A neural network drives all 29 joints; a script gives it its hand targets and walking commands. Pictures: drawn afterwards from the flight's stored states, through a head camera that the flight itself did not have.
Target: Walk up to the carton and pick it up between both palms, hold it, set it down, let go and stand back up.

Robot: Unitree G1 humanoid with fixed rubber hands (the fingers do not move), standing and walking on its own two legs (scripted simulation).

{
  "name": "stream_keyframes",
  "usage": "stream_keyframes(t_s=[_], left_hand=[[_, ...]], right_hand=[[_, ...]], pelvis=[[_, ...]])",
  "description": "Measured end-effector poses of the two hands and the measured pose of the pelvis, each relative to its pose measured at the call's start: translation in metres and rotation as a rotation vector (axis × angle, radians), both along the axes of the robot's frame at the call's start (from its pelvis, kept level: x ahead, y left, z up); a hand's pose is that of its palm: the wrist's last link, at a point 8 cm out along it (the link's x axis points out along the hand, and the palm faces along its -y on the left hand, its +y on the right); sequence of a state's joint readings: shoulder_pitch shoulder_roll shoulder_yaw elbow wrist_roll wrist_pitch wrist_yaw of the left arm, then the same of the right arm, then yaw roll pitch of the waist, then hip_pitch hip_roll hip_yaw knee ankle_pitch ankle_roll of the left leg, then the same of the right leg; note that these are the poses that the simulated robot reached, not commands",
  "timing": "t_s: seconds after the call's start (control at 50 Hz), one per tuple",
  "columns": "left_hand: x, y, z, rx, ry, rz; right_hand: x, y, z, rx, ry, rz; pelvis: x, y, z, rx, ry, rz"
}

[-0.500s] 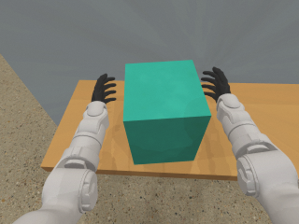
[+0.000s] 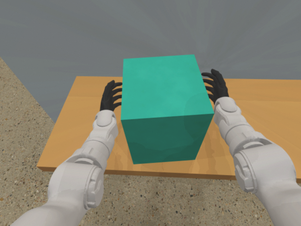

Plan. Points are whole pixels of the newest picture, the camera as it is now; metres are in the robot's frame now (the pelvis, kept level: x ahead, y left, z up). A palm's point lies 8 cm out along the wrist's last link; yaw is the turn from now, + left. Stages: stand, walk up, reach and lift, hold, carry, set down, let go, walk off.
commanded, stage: reach and lift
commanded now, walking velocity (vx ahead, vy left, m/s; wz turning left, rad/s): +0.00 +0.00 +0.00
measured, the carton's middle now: (161, 112) +0.44 +0.01 +0.03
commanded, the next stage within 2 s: none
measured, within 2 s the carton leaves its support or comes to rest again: leaves its support in 1.88 s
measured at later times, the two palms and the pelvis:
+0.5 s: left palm (110, 111) +0.41 +0.15 +0.07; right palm (217, 105) +0.42 -0.14 +0.08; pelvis +0.00 +0.00 +0.01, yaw +0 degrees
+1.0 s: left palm (105, 114) +0.40 +0.16 +0.07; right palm (212, 107) +0.42 -0.13 +0.08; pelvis +0.02 +0.01 +0.01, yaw +1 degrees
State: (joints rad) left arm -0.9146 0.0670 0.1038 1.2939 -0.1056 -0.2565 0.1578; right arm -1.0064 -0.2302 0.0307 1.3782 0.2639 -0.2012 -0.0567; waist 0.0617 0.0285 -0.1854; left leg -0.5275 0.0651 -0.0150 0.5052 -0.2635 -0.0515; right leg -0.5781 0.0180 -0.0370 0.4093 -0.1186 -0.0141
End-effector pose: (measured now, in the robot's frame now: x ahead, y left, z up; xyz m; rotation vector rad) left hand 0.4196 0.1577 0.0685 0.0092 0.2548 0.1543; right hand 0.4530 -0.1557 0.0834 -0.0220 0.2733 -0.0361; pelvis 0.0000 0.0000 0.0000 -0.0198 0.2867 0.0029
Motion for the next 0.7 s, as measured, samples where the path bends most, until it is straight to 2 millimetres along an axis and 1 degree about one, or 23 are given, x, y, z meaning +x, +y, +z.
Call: stream_keyframes(t_s=[0.08, 0.16, 0.26, 0.34, 0.48, 0.58, 0.7], left_hand=[[0.001, -0.005, 0.0, -0.01, -0.02, 0.012], [0.0, -0.005, 0.0, 0.004, -0.014, 0.026], [-0.001, -0.005, 0.001, -0.001, -0.015, 0.032], [-0.002, -0.007, 0.0, -0.024, -0.023, 0.034], [-0.011, -0.011, 0.006, -0.01, -0.057, 0.02], [-0.02, -0.006, 0.005, 0.014, -0.028, 0.016], [-0.023, 0.002, 0.004, 0.013, -0.016, 0.028]], right_hand=[[-0.001, 0.006, -0.002, 0.009, -0.007, 0.01], [-0.002, 0.016, -0.005, 0.031, -0.001, 0.009], [-0.003, 0.016, -0.004, 0.028, -0.013, -0.005], [-0.008, 0.016, -0.001, 0.008, -0.021, -0.013], [-0.025, 0.012, 0.003, -0.035, -0.079, -0.021], [-0.033, 0.017, -0.001, -0.046, -0.074, -0.009], [-0.032, 0.025, 0.0, -0.055, -0.073, 0.01]], pelvis=[[-0.001, -0.002, -0.001, 0.003, 0.011, -0.002], [-0.002, -0.002, 0.0, 0.005, 0.006, -0.002], [-0.003, -0.001, 0.002, 0.009, -0.012, 0.001], [-0.004, -0.001, 0.005, 0.014, -0.037, 0.002], [0.003, 0.002, 0.012, 0.009, -0.116, 0.005], [0.007, 0.004, 0.014, 0.009, -0.175, 0.006], [0.009, 0.005, 0.015, 0.008, -0.206, 0.012]])
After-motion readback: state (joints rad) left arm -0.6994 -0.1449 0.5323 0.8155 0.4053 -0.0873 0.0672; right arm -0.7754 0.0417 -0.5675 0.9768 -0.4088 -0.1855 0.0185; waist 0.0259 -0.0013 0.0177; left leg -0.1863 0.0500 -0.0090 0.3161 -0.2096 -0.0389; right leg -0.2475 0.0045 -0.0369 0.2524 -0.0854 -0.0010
